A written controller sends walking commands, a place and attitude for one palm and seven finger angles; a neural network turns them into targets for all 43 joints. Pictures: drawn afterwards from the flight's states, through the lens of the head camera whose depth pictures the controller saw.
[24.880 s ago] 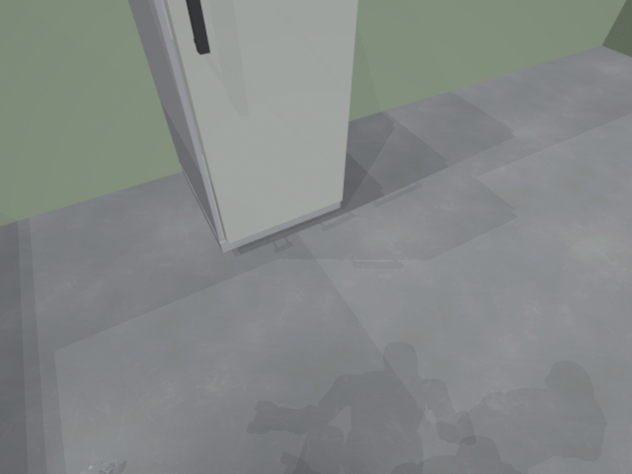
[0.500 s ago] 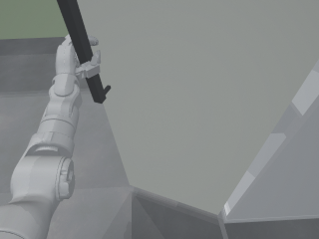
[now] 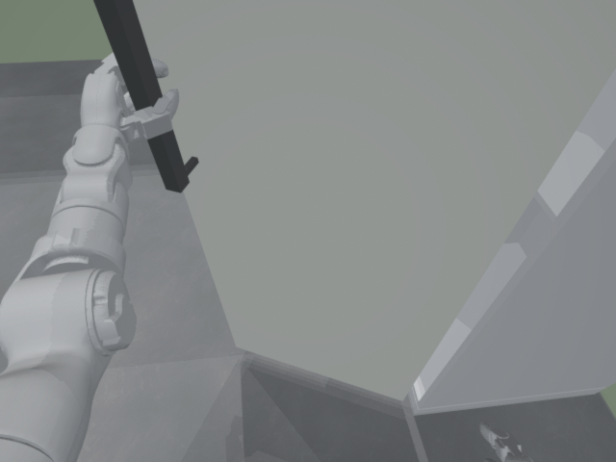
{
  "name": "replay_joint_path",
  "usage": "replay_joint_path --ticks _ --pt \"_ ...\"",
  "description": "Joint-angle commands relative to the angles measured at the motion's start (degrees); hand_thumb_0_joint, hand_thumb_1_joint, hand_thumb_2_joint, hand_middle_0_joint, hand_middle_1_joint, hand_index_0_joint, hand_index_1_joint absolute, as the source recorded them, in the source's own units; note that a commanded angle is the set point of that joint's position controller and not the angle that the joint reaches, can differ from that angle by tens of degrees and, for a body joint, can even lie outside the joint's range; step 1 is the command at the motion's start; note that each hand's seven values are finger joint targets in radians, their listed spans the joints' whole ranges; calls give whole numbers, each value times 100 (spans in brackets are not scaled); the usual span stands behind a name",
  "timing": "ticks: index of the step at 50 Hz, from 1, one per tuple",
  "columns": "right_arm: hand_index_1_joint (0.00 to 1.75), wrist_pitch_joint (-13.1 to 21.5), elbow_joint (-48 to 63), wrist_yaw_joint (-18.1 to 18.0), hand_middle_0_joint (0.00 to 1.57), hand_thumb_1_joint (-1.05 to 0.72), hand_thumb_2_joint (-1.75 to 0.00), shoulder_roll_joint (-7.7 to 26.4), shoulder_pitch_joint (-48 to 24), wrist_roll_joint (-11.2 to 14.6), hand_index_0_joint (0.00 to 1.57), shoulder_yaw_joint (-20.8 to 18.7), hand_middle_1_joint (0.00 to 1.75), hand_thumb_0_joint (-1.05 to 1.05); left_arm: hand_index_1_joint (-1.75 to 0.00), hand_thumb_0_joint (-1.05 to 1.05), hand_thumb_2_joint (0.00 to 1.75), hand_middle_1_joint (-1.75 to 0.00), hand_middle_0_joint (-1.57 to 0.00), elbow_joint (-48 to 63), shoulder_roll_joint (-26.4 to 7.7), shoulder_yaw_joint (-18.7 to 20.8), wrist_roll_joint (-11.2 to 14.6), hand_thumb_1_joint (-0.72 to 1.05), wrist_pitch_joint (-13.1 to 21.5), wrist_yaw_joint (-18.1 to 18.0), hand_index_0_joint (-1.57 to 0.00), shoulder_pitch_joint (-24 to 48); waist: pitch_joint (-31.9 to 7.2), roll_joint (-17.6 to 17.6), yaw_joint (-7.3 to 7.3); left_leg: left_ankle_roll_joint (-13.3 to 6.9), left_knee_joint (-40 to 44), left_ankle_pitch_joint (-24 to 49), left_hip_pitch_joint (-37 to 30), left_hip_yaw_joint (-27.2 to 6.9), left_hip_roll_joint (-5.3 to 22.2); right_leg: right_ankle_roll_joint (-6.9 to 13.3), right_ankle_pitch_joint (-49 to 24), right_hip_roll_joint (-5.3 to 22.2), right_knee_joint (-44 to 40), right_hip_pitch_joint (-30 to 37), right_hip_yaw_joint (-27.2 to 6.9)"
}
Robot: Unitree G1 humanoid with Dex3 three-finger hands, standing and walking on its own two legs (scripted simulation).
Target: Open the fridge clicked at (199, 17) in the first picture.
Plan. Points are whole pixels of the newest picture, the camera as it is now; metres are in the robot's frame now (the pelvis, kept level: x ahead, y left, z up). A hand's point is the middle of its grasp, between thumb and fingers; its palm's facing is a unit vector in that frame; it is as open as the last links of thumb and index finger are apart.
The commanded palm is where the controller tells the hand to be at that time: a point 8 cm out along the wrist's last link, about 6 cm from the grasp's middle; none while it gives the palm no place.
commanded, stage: loosen the grip on the handle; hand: left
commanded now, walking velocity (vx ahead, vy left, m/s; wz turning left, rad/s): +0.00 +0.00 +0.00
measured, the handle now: (150, 66) +0.51 +0.21 +0.26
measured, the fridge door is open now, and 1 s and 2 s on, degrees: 66 66 66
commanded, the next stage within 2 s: slip the hand off the handle in 0.48 s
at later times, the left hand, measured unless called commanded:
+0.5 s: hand (155, 119) +0.48 +0.21 +0.21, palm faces +0.26 -0.95 -0.17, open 14.2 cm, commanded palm +0.43 +0.25 +0.21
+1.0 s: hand (93, 125) +0.47 +0.28 +0.21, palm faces +0.31 -0.94 -0.16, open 14.7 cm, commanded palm +0.44 +0.32 +0.20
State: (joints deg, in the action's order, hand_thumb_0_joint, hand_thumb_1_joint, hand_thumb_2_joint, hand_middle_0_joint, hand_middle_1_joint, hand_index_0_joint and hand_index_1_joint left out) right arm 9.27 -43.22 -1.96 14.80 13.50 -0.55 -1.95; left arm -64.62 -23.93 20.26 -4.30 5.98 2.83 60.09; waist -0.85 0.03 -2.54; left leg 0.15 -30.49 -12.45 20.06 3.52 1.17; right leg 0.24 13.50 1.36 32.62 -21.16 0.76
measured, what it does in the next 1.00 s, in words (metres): stands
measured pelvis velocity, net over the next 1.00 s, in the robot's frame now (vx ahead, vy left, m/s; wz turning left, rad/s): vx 0.03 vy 0.00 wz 0.02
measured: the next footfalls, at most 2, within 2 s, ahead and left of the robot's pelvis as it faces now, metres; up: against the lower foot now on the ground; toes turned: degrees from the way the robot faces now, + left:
none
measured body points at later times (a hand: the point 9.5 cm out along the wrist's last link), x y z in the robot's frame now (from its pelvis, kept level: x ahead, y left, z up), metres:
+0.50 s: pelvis +0.01 +0.01 +0.00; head +0.03 +0.01 +0.45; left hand +0.46 +0.26 +0.22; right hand +0.04 -0.25 -0.12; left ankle +0.04 +0.12 -0.73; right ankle +0.04 -0.12 -0.73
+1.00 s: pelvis +0.03 +0.00 +0.00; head +0.05 +0.00 +0.45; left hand +0.45 +0.33 +0.22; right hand +0.13 -0.27 -0.10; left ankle +0.04 +0.12 -0.73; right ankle +0.04 -0.12 -0.73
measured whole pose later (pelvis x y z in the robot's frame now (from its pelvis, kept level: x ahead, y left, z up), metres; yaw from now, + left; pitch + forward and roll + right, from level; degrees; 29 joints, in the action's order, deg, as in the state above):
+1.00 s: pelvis +0.03 +0.00 +0.00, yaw +1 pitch +5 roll -1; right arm 7.6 -41.0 -4.3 16.4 18.4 1.5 0.4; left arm -50.9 -31.2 21.7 1.3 7.3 6.3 45.9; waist -3.2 -0.6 -2.0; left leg 0.2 -31.9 -15.4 21.7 2.0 2.1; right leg 0.2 15.0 0.4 30.6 -20.8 2.2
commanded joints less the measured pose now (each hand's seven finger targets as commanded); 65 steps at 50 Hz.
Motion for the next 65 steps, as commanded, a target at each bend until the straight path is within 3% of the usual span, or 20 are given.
replay_joint_path --ticks 1,2,3,6,7,10,14,15,20,28,29,31,33,42,49,52,58,61,62,65 --pt "30 170 724 135 20 -90 -90 906 530 -53 20 -284 30 0 -140 0 55 -140 -45 1800 -1284 47 -7 17 778 -396 -45 2344 -2227 -44 -28 -125 214 1525 -1072 -121 86 150 -1347 -134 -411 230 102" --pt "30 141 744 174 20 -90 -90 862 551 0 20 -248 30 0 -140 0 49 -140 -45 1939 -994 -337 -81 5 814 -474 -45 2382 -2092 -446 -126 -119 275 1102 -1165 -148 115 159 -871 -135 -489 -13 79" --pt "30 121 748 184 20 -90 -90 867 563 55 20 -249 30 0 -140 0 43 -140 -45 1804 -937 -429 -113 -7 757 -543 -45 2245 -1858 -513 -161 -109 367 550 -1092 -221 147 172 -436 -120 -570 -195 82" --pt "30 134 888 89 20 -90 -90 973 464 161 20 -167 30 0 -138 0 26 -138 -44 1831 -1172 -288 75 -43 536 -646 -44 2076 -1682 -140 -140 -163 627 -443 -697 -276 141 171 75 -62 -730 15 35" --pt "30 161 923 76 20 -90 -90 961 434 207 20 -136 30 0 -137 0 20 -137 -42 2042 -1205 -376 91 -55 491 -642 -42 2160 -1749 -250 -125 -171 685 -640 -699 -251 125 156 228 -72 -769 47 -30" --pt "30 278 880 8 20 -90 -90 945 384 237 20 -75 30 0 -132 0 20 -132 -38 2252 -1152 -530 132 -55 403 -736 -38 2358 -1454 -258 -177 -184 804 -1234 -542 -268 95 139 559 -67 -884 -44 -68" --pt "30 421 752 -54 20 -90 -90 947 394 194 20 -69 30 0 -125 0 20 -125 -33 2713 -1225 -456 222 -55 562 -867 -33 2393 -1644 -253 -161 -186 787 -1113 -704 -312 100 134 510 -108 -881 71 -65" --pt "30 412 586 -106 20 -90 -90 1032 520 167 20 -61 30 0 -123 0 20 -123 -32 2253 -1877 -5 143 -55 589 -909 -32 2422 -1364 39 -212 -215 754 -1226 -420 -307 85 104 624 -110 -931 36 -88" --pt "30 524 546 -90 20 -90 -90 981 637 107 20 -93 30 0 -115 0 20 -115 -25 2857 -1366 -413 185 -55 815 -791 -25 2353 -2110 -412 -185 -166 622 -247 -1061 -335 99 145 -16 -161 -751 191 -6" --pt "30 449 597 -26 20 -90 -90 908 673 122 20 -116 30 0 -115 0 20 -115 -25 3434 -1083 -225 463 -55 421 -654 -25 1128 -2117 -204 92 -155 387 1588 -1222 -185 79 143 -1482 -181 -630 687 92" --pt "30 381 382 -90 20 -90 -90 993 793 115 20 -75 30 0 -115 0 20 -115 -25 2792 -1691 93 352 -55 359 -713 -25 1725 -1570 75 -153 -191 363 1197 -868 -166 77 85 -1306 -168 -719 425 62" --pt "30 302 495 -129 20 -90 -90 983 780 75 20 -101 30 0 -115 0 20 -115 -25 2985 -1960 334 291 -55 413 -725 -25 1693 -1783 118 -15 -236 348 1137 -736 -116 19 84 -1363 -137 -682 690 12" --pt "30 273 592 -131 20 -90 -90 908 747 93 20 -83 30 0 -115 0 20 -115 -25 3124 -1927 303 272 -55 481 -623 -25 1520 -2206 -140 48 -226 276 1373 -909 -78 -30 105 -1660 -139 -563 863 -26" --pt "30 95 753 -245 20 -90 -90 944 733 221 20 -61 30 0 -115 0 20 -115 -25 2903 -2040 265 577 -55 436 157 -25 1256 -2065 -139 -28 -258 158 1339 -840 -59 -70 75 -1876 -125 -542 760 -41" --pt "30 40 692 -327 20 -90 -90 967 830 234 20 -26 30 0 -115 0 20 -115 -25 2584 -2212 178 668 -55 559 471 -25 1641 -1854 -276 -185 -252 59 954 -742 -158 -77 60 -1383 -131 -578 342 -38" --pt "30 23 656 -353 20 -90 -90 1022 918 206 20 -38 30 0 -115 0 20 -115 -25 2497 -2601 410 675 -55 671 580 -25 1799 -2100 -483 -150 -248 4 1036 -801 -204 -83 80 -1402 -129 -531 371 -61" --pt "30 -39 636 -362 20 -90 -90 1045 1051 177 20 -11 30 0 -115 0 20 -115 -25 2194 -2710 417 686 -55 773 719 -25 1800 -2086 -571 -165 -211 -29 1085 -790 -290 -44 93 -1261 -171 -476 168 8" --pt "30 -57 816 -331 20 -90 -90 1036 1042 182 20 -44 30 0 -115 0 20 -115 -25 2329 -2448 458 838 -55 746 800 -25 937 -2251 -428 84 -189 4 1354 -802 -307 -10 143 -1384 -199 -404 378 84" --pt "30 -69 846 -310 20 -90 -90 1061 1019 194 20 -54 30 0 -115 0 20 -115 -25 2536 -2615 638 850 -55 708 797 -25 771 -2402 -529 156 -168 23 1445 -895 -305 -10 138 -1454 -206 -381 412 72" --pt "30 -106 984 -288 20 -90 -90 1021 899 229 20 -67 30 0 -115 0 20 -115 -25 3038 -2570 797 968 -55 530 780 -25 149 -2167 -261 299 -181 71 1567 -736 -261 26 123 -1559 -233 -382 570 98"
